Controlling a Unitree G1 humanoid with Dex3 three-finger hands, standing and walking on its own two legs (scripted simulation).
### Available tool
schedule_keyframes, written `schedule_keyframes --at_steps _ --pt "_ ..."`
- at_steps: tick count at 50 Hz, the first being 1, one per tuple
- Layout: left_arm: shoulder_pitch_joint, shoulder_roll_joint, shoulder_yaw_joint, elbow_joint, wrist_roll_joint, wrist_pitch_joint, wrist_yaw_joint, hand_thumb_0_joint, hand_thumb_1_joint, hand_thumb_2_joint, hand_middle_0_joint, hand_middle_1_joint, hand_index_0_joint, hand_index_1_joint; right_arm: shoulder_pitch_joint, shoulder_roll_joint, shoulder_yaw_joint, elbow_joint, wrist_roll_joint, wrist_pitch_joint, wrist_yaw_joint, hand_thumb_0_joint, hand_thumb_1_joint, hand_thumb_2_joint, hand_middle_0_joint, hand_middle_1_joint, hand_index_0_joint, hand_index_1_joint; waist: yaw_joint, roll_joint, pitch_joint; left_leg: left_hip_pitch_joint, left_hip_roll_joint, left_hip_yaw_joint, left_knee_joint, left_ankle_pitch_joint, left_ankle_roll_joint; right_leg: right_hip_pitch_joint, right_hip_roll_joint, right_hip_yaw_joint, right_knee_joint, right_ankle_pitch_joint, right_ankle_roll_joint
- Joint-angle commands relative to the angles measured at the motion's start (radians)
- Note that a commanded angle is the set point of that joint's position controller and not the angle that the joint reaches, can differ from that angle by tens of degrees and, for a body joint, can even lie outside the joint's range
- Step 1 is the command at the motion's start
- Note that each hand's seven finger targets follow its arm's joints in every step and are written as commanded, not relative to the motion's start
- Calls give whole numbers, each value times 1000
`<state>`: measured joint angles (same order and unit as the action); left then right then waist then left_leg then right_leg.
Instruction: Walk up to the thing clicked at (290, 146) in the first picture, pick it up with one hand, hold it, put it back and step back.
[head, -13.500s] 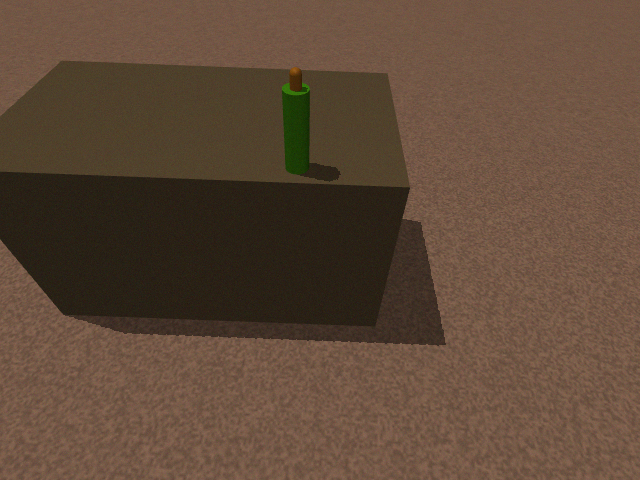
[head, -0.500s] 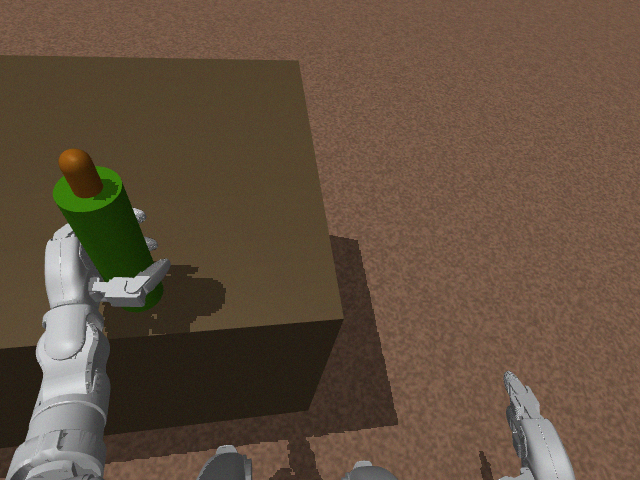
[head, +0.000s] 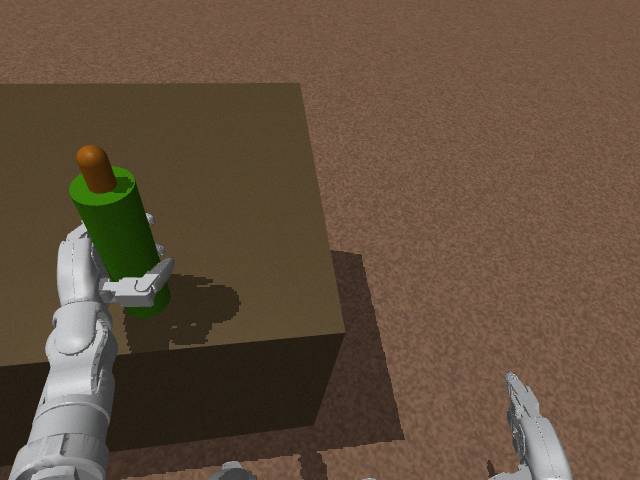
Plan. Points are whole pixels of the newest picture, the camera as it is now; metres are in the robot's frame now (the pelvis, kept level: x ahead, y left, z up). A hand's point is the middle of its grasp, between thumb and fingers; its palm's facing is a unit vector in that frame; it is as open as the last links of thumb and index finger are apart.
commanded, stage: settle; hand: left
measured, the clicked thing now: (124, 239) +0.39 +0.22 +0.08
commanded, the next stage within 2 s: lift in 0.34 s
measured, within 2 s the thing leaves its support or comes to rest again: neither
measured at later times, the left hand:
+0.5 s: hand (143, 237) +0.40 +0.20 +0.07, palm faces +0.21 -0.98 -0.03, open 8.5 cm
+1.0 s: hand (134, 219) +0.37 +0.18 +0.14, palm faces +0.22 -0.97 -0.03, open 8.5 cm
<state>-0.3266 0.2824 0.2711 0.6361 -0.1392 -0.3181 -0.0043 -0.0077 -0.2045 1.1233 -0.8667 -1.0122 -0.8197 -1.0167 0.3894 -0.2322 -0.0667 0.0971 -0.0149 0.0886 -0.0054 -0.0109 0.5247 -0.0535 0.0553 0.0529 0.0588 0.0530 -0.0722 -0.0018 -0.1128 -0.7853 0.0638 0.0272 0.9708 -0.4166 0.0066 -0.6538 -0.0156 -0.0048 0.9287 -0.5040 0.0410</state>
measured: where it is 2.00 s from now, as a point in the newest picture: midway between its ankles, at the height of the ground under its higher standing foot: outside the picture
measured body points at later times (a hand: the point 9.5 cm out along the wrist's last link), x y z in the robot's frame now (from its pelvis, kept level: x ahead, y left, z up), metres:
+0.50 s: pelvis +0.00 +0.00 +0.01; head +0.06 +0.01 +0.46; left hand +0.38 +0.25 +0.07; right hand +0.16 -0.27 -0.03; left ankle +0.03 +0.11 -0.68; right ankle -0.03 -0.15 -0.68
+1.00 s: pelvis +0.00 -0.01 +0.03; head +0.02 -0.01 +0.48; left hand +0.35 +0.24 +0.14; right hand +0.17 -0.28 -0.02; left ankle +0.03 +0.11 -0.68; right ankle -0.03 -0.15 -0.68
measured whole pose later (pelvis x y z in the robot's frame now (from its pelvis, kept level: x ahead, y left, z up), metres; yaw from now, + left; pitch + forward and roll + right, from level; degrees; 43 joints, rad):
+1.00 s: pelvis +0.00 -0.01 +0.03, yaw +0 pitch +6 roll -1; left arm -0.26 0.22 0.21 0.31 -0.15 -0.03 0.06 -0.01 -0.21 1.13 -0.85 -1.05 -0.80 -1.05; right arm 0.33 -0.23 -0.11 0.31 0.02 0.00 -0.07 -0.01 0.55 -0.05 0.05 0.05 0.06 0.05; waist -0.03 0.03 -0.10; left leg -0.53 0.05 0.04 0.77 -0.35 0.00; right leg -0.41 -0.02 0.00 0.74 -0.43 0.04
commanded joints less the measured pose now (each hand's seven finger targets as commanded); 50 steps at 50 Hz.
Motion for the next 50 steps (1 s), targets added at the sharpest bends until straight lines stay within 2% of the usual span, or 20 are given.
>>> schedule_keyframes --at_steps 1,2,7,9,14,16,18,20,22,28,30,31,39,40,42,44,46,47,49,50 --pt "-474 233 65 -313 -30 -104 2 0 242 1277 -1240 -1341 -1245 -1358 -5 -161 -98 -145 5 -52 -18 0 553 -51 49 50 49 50 -6 98 -383 400 -22 -31 -136 327 4 42 40 -18 -114 372 -37" --pt "-486 211 41 -326 -28 -102 -2 0 236 1285 -1246 -1351 -1251 -1368 -9 -140 -81 -157 5 -54 -15 0 551 -51 49 50 49 50 -6 112 -406 417 -20 -33 -135 356 2 54 39 -22 -109 389 -39" --pt "-521 241 67 -307 -33 -92 -4 0 242 1299 -1266 -1369 -1273 -1385 -52 -147 -90 -125 12 -59 -16 0 555 -50 49 50 49 50 15 123 -390 413 -23 -31 -155 342 -1 67 36 -22 -124 371 -41" --pt "-505 241 63 -289 -32 -82 -5 0 227 1305 -1279 -1381 -1286 -1398 -38 -169 -111 -121 14 -60 -21 0 555 -50 49 50 49 50 4 89 -404 426 -22 -27 -151 363 4 76 36 -19 -131 401 -36" --pt "-534 251 73 -293 -36 -73 -3 0 218 1311 -1279 -1379 -1285 -1396 -54 -157 -95 -88 16 -69 -23 0 555 -50 49 50 49 50 9 80 -425 441 -23 -24 -148 410 10 104 34 -15 -141 448 -31" --pt "-549 236 51 -301 -32 -69 -2 0 203 1320 -1288 -1396 -1295 -1413 -41 -134 -80 -47 16 -70 -23 0 556 -50 49 50 49 50 13 95 -382 425 -26 -21 -161 380 8 92 33 -14 -151 424 -33" --pt "-568 253 71 -294 -35 -67 6 0 205 1335 -1300 -1410 -1308 -1428 -82 -162 -104 -63 18 -81 -27 0 557 -49 49 50 49 50 4 76 -391 435 -25 -21 -172 353 7 102 33 -15 -160 404 -33" --pt "-572 257 66 -312 -28 -68 8 0 223 1327 -1287 -1397 -1296 -1413 -86 -135 -77 -51 17 -79 -24 0 560 -48 49 50 49 50 19 110 -391 434 -27 -21 -179 350 4 102 31 -15 -163 393 -37" --pt "-567 258 74 -304 -33 -65 11 0 217 1333 -1279 -1402 -1289 -1418 -61 -170 -112 -40 18 -81 -29 0 559 -49 49 50 49 50 6 95 -412 474 -19 -30 -183 368 2 93 37 -24 -161 390 -39" --pt "-530 233 59 -330 -30 -33 24 0 229 1311 -1271 -1414 -1298 -1413 -49 -174 -125 -47 22 -86 -37 0 562 -47 49 50 49 50 8 65 -428 487 -25 -17 -178 439 11 147 31 -15 -178 485 -28" --pt "-545 207 36 -391 -31 -28 23 0 252 1299 -1261 -1397 -1286 -1397 -78 -131 -88 -52 24 -90 -34 0 563 -47 49 50 49 50 21 104 -412 485 -30 -13 -190 420 7 150 30 -14 -189 462 -31" --pt "-537 218 47 -394 -29 -22 26 0 252 1316 -1266 -1410 -1290 -1410 -83 -157 -110 -68 24 -94 -38 0 560 -48 49 50 49 50 19 78 -443 500 -25 -19 -190 442 7 169 31 -20 -186 477 -31" --pt "-465 180 20 -561 -29 58 49 0 243 1321 -1264 -1410 -1288 -1412 -64 -137 -102 -36 30 -113 -54 0 568 -46 49 50 49 50 26 92 -377 515 -31 -4 -232 413 0 213 32 -20 -227 469 -28" --pt "-462 210 46 -604 -30 67 57 0 242 1310 -1263 -1405 -1287 -1406 -69 -137 -102 -14 33 -113 -57 0 567 -46 49 50 49 50 39 102 -367 509 -34 -1 -238 402 -2 224 30 -18 -235 462 -29" --pt "-436 169 24 -600 -36 103 58 0 239 1320 -1259 -1415 -1284 -1415 -84 -170 -132 -6 32 -119 -67 0 567 -45 49 50 49 50 25 76 -344 530 -28 -1 -252 405 -3 219 33 -20 -246 461 -27" --pt "-435 149 2 -651 -34 130 61 0 261 1323 -1259 -1408 -1282 -1410 -99 -130 -99 -9 36 -125 -68 0 568 -46 49 50 49 50 27 82 -338 543 -28 -2 -261 409 -3 227 32 -24 -256 460 -29" --pt "-413 175 35 -665 -38 162 70 0 272 1336 -1264 -1420 -1289 -1422 -114 -158 -124 40 38 -131 -78 0 568 -45 49 50 49 50 41 67 -295 531 -31 2 -281 381 -7 237 30 -24 -270 434 -29" --pt "-379 121 -5 -641 -38 182 65 0 254 1327 -1266 -1423 -1293 -1423 -119 -138 -110 19 38 -136 -80 0 569 -44 49 50 49 50 29 32 -270 524 -29 3 -288 370 -3 251 31 -26 -281 431 -26" --pt "-391 154 21 -705 -36 208 72 0 255 1337 -1272 -1428 -1296 -1430 -93 -144 -112 82 39 -140 -86 0 566 -46 49 50 49 50 35 52 -281 555 -32 7 -301 364 -4 249 28 -25 -293 422 -28" --pt "-413 135 -4 -742 -36 219 69 0 267 1324 -1274 -1426 -1301 -1425 -112 -109 -87 81 40 -146 -84 0 571 -43 49 50 49 50 43 78 -250 544 -33 10 -311 345 -7 250 27 -28 -299 401 -30"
